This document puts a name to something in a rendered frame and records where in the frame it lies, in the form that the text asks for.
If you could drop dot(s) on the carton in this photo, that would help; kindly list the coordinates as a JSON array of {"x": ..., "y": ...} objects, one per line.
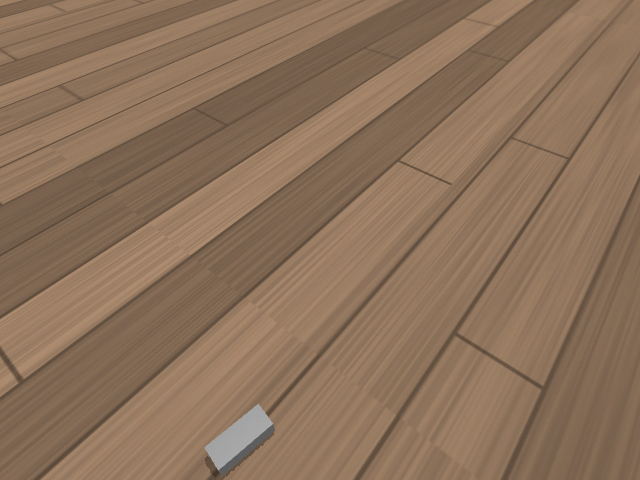
[{"x": 240, "y": 439}]

